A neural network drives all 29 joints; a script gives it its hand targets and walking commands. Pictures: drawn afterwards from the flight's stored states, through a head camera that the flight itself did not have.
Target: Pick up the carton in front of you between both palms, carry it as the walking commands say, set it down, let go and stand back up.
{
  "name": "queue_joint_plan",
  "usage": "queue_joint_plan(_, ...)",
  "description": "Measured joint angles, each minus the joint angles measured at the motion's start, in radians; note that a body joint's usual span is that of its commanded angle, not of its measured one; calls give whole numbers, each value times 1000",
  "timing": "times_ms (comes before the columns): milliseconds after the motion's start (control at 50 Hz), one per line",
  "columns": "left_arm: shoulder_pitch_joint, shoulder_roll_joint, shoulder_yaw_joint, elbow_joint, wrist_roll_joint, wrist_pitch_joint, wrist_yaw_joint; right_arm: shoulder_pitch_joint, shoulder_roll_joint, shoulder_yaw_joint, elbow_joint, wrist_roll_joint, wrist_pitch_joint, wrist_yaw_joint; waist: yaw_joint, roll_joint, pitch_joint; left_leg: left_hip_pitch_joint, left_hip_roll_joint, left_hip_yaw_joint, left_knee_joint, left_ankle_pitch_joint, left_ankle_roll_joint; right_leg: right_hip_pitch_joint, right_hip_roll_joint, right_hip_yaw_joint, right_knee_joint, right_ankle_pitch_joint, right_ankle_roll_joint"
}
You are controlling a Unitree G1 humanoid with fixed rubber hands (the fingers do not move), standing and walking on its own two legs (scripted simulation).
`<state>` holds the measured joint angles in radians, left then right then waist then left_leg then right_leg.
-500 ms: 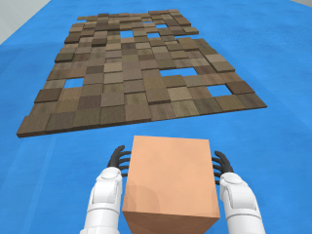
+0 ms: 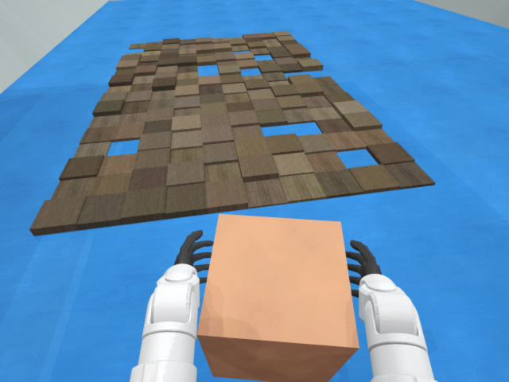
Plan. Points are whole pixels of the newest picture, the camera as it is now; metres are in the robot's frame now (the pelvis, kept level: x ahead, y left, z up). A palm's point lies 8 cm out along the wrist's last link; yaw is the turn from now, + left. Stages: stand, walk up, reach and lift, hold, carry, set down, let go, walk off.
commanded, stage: hold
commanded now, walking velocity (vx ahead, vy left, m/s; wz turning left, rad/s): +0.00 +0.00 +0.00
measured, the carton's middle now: (273, 303) +0.29 +0.01 -0.04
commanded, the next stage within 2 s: carry in 0.22 s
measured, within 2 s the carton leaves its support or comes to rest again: neither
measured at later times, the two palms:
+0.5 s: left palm (174, 251) +0.32 +0.18 +0.07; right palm (351, 252) +0.33 -0.12 +0.07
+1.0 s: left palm (182, 162) +0.55 +0.22 +0.09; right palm (319, 170) +0.53 -0.08 +0.09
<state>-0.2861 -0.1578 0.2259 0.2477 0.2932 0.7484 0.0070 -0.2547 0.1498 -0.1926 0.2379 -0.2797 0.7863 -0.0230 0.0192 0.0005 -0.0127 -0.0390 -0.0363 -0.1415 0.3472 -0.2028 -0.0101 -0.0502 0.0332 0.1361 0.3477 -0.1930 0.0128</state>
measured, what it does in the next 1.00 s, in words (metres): walks ahead: left foot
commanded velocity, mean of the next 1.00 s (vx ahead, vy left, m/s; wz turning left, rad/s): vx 0.41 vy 0.00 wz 0.00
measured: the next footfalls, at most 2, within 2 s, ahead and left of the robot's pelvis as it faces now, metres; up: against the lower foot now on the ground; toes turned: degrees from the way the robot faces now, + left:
left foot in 0.78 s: +0.22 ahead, +0.12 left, +0.00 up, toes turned +11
right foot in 1.22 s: +0.65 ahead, -0.02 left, +0.00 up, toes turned -7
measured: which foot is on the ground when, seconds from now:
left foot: down 0.00-0.64, up 0.66-0.76, down 0.78-1.00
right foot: down 0.00-0.80, up 0.82-1.00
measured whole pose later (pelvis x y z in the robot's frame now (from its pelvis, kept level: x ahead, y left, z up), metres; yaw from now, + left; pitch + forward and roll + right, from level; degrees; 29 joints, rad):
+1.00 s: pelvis +0.29 +0.07 +0.00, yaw +0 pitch +6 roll -3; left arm -0.08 -0.13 0.05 -0.47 0.06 1.21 0.13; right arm -0.03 0.13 -0.07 -0.49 -0.06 1.23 -0.13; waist -0.04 0.04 -0.13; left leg -0.08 0.00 0.18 0.32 -0.35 0.08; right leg -0.61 -0.06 -0.13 1.02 -0.29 0.00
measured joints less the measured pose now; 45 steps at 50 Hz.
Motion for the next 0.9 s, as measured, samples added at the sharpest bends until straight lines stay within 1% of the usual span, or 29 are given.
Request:
queue_joint_plan(60,-12,-3,11,18,14,3,-6,-18,4,-19,21,-7,4,5,-2,4,2,3,0,1,4,-1,1,5,0,-1,0,1,1)
queue_joint_plan(100,-19,-5,18,28,16,4,-1,-30,7,-34,43,-13,-2,10,-5,7,7,2,0,2,14,-5,2,6,1,-1,6,-1,1)
queue_joint_plan(180,-19,-5,9,24,13,7,4,-20,5,-28,30,-11,-1,9,-2,2,7,4,0,5,7,-1,1,3,0,1,7,-1,1)
queue_joint_plan(220,-17,-4,8,11,3,10,5,-16,3,-19,12,-8,5,7,-8,3,-5,-20,4,13,22,-6,-1,-14,-1,-5,14,-2,3)
queue_joint_plan(240,-17,-4,10,8,4,11,4,-17,4,-19,13,-4,5,5,-13,1,-23,-52,8,24,50,-27,-4,-44,-5,-16,40,-20,4)
queue_joint_plan(300,-3,-1,5,-20,-7,23,6,-12,3,-7,-4,16,15,-6,-22,-2,-74,-134,20,59,122,-140,-3,-128,-27,-55,122,-134,4)
queue_joint_plan(360,18,5,-13,-102,-40,46,13,3,-1,23,-84,42,45,-19,-21,-2,-101,-197,33,87,180,-164,-1,-184,-43,-84,167,-135,6)
queue_joint_plan(400,28,7,-35,-167,-60,81,22,18,-5,32,-151,67,73,-25,-22,-8,-113,-229,44,108,228,-189,1,-199,-52,-99,181,-94,10)
queue_joint_plan(420,31,7,-46,-194,-68,100,29,23,-8,34,-180,81,91,-29,-22,-10,-119,-240,49,116,242,-190,2,-206,-54,-105,195,-106,13)
queue_joint_plan(460,43,10,-55,-236,-88,142,39,35,-9,40,-219,102,130,-36,-15,-30,-139,-228,48,147,209,-136,-3,-214,-72,-99,215,-148,18)
queue_joint_plan(480,55,14,-58,-270,-101,169,44,39,-8,51,-242,111,154,-43,-14,-41,-146,-218,42,163,194,-115,-4,-220,-84,-96,234,-174,11)
queue_joint_plan(500,70,20,-60,-309,-116,195,51,37,-7,63,-262,119,177,-50,-11,-45,-150,-211,39,175,192,-125,-1,-234,-96,-107,271,-200,6)
queue_joint_plan(540,92,28,-67,-382,-153,245,73,45,-8,83,-319,132,224,-58,-4,-24,-153,-198,50,188,194,-164,7,-260,-98,-159,307,-243,0)
queue_joint_plan(580,109,31,-78,-451,-180,289,84,71,-13,101,-397,152,268,-69,-2,-4,-153,-183,65,189,188,-192,9,-261,-84,-214,248,-221,-6)
queue_joint_plan(600,117,26,-84,-486,-189,308,88,89,-16,104,-443,162,289,-74,-8,6,-152,-182,72,181,201,-210,7,-244,-74,-232,203,-169,-9)
queue_joint_plan(620,126,21,-102,-511,-192,321,92,112,-19,99,-491,172,309,-77,-16,24,-152,-193,86,172,240,-230,6,-222,-64,-251,184,-138,-7)
queue_joint_plan(640,135,22,-127,-530,-194,336,95,138,-21,94,-534,181,329,-79,-21,30,-156,-216,96,181,299,-231,7,-205,-63,-267,177,-147,-3)
queue_joint_plan(680,153,26,-163,-565,-202,371,104,184,-24,90,-602,191,364,-80,-22,9,-165,-294,89,212,457,-278,4,-170,-77,-286,157,-185,7)
queue_joint_plan(700,166,27,-175,-593,-209,388,110,203,-24,90,-633,200,378,-82,-17,-5,-162,-332,79,228,501,-302,3,-147,-85,-288,136,-195,11)
queue_joint_plan(720,182,28,-183,-622,-212,402,113,218,-23,94,-658,206,388,-84,-9,-20,-157,-358,68,244,489,-308,3,-123,-94,-284,114,-200,17)
queue_joint_plan(740,199,29,-189,-652,-210,415,114,229,-22,101,-678,210,397,-84,1,-31,-151,-376,60,265,441,-299,1,-100,-102,-276,94,-203,26)
queue_joint_plan(760,209,30,-189,-678,-208,430,116,231,-23,109,-688,213,405,-84,9,-43,-143,-379,50,287,356,-250,4,-81,-112,-267,90,-214,34)
queue_joint_plan(780,214,30,-185,-699,-209,443,117,227,-23,114,-693,214,414,-83,16,-53,-133,-367,42,312,268,-174,10,-67,-124,-258,110,-236,43)
queue_joint_plan(800,223,31,-176,-717,-210,452,119,218,-22,125,-687,214,418,-83,23,-63,-129,-344,36,336,246,-100,39,-81,-143,-252,179,-265,44)
queue_joint_plan(820,235,31,-165,-729,-218,457,127,210,-22,136,-675,216,420,-84,23,-62,-129,-325,34,355,253,-105,68,-124,-151,-241,305,-282,45)
queue_joint_plan(840,239,31,-158,-734,-224,462,132,205,-23,142,-669,214,424,-85,20,-51,-124,-301,35,365,248,-133,88,-181,-143,-224,446,-294,37)
queue_joint_plan(860,236,31,-154,-730,-232,467,136,203,-23,141,-667,212,430,-85,15,-37,-121,-272,35,368,227,-156,100,-241,-131,-219,572,-294,22)
queue_joint_plan(880,229,31,-154,-724,-236,471,139,205,-22,137,-669,212,433,-86,7,-22,-119,-244,35,367,198,-168,104,-300,-120,-221,670,-286,8)
queue_joint_plan(900,222,31,-155,-714,-240,472,139,210,-22,134,-673,211,435,-87,-3,-10,-119,-214,36,362,161,-154,82,-358,-112,-229,737,-265,-2)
